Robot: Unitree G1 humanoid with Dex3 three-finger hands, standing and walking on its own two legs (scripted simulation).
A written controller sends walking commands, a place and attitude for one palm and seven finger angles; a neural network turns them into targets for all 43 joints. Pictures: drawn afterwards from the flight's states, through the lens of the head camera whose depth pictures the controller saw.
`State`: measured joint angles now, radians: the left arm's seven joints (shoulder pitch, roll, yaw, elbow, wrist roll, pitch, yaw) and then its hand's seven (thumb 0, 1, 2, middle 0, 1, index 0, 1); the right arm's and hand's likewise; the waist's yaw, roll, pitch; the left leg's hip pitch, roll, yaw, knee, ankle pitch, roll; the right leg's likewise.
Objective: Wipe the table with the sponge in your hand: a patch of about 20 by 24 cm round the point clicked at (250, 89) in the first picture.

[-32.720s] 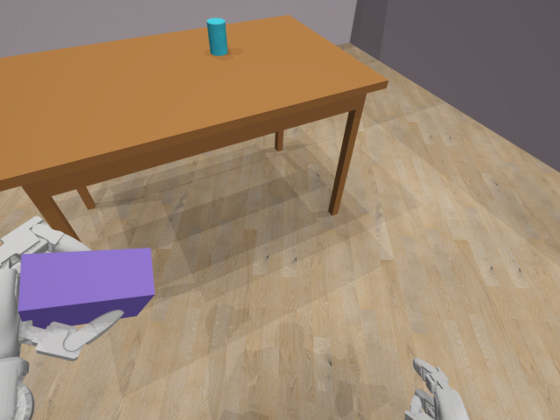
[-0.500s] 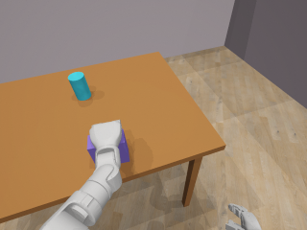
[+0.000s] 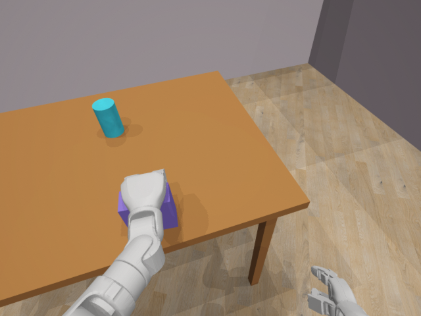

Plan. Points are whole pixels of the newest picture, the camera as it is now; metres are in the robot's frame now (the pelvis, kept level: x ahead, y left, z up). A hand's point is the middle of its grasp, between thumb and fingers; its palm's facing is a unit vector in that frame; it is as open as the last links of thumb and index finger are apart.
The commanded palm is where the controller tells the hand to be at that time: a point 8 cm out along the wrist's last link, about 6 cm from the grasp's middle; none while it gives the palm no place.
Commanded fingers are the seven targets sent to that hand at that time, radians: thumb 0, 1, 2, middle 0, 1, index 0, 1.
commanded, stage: slide back across to the middle lane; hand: left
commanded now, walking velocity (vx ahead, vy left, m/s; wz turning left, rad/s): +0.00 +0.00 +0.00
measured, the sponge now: (152, 214) +0.33 +0.18 -0.02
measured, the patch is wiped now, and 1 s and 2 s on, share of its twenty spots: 1.00 1.00 1.00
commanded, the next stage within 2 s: wipe forward along the middle lane in 0.72 s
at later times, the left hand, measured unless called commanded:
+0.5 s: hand (136, 207) +0.32 +0.20 +0.02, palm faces -0.01 -0.10 -0.99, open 9.5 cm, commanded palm +0.27 +0.21 +0.07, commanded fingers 0.00 0.10 1.30 -1.20 -1.60 -1.20 -1.60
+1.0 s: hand (119, 218) +0.30 +0.23 +0.02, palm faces -0.06 -0.09 -0.99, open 9.5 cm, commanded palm +0.27 +0.24 +0.06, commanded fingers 0.00 0.10 1.30 -1.20 -1.60 -1.20 -1.60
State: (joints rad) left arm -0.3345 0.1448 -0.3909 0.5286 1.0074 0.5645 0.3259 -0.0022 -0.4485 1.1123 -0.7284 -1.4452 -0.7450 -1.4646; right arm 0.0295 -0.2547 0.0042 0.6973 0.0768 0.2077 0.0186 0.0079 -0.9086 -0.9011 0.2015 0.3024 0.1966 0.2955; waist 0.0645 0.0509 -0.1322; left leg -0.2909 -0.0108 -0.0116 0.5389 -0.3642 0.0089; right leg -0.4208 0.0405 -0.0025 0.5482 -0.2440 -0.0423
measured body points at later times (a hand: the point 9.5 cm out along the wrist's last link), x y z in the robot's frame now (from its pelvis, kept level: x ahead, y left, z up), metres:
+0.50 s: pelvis +0.00 +0.01 +0.00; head -0.01 -0.02 +0.45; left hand +0.31 +0.20 +0.08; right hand +0.21 -0.21 -0.09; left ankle -0.06 +0.12 -0.73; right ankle +0.02 -0.10 -0.73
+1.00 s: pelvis -0.01 +0.00 +0.01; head +0.00 -0.02 +0.45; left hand +0.29 +0.23 +0.07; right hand +0.21 -0.22 -0.09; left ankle -0.06 +0.12 -0.73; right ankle +0.02 -0.10 -0.73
